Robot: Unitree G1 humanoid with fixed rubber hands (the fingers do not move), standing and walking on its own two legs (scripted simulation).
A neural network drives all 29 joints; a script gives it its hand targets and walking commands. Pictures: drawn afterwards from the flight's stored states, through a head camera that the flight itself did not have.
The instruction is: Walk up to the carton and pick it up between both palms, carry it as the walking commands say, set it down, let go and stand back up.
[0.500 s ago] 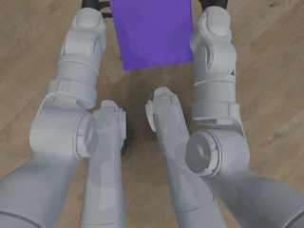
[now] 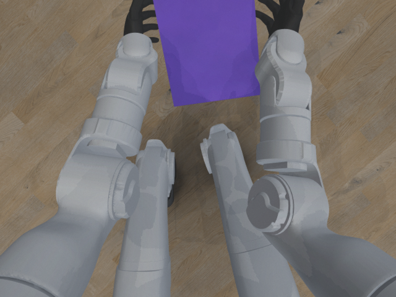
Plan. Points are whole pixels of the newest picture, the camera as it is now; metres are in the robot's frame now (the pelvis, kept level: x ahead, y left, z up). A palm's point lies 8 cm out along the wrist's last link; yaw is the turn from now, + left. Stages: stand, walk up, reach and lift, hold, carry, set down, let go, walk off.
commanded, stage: reach and lift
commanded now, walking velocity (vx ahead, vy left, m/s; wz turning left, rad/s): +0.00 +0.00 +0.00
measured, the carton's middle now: (211, 26) +0.53 -0.11 -0.20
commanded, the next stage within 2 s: none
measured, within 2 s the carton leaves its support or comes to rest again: neither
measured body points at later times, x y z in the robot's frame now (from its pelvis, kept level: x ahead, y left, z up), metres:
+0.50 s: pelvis +0.00 -0.01 +0.05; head +0.28 -0.06 +0.39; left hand +0.50 +0.02 -0.07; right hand +0.46 -0.21 -0.02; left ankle +0.13 +0.10 -0.53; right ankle +0.14 -0.15 -0.53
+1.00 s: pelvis +0.07 -0.01 +0.12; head +0.22 -0.02 +0.55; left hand +0.46 +0.03 +0.04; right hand +0.44 -0.20 +0.10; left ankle +0.13 +0.10 -0.53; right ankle +0.14 -0.15 -0.53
